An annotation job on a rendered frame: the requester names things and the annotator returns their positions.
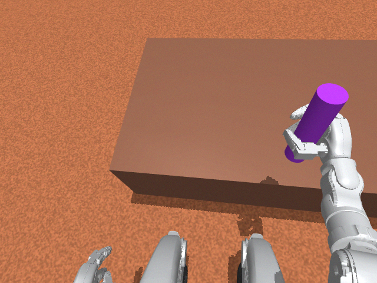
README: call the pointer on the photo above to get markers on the can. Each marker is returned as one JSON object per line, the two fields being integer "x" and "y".
{"x": 322, "y": 109}

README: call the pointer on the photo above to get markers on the right robot arm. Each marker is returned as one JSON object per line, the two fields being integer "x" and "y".
{"x": 352, "y": 241}

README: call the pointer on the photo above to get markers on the left robot hand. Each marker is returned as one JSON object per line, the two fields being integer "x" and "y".
{"x": 89, "y": 273}

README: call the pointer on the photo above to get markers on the right robot hand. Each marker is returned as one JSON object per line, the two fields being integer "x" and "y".
{"x": 336, "y": 141}

